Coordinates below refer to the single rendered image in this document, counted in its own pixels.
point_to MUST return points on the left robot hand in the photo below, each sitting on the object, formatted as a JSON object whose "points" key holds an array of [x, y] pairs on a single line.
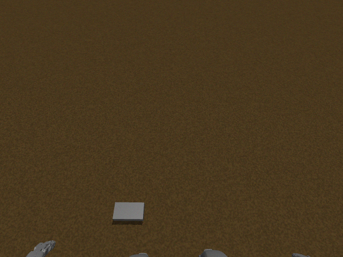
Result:
{"points": [[42, 249]]}

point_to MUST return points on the small box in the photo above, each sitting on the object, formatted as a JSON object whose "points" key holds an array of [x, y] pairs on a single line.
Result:
{"points": [[129, 211]]}

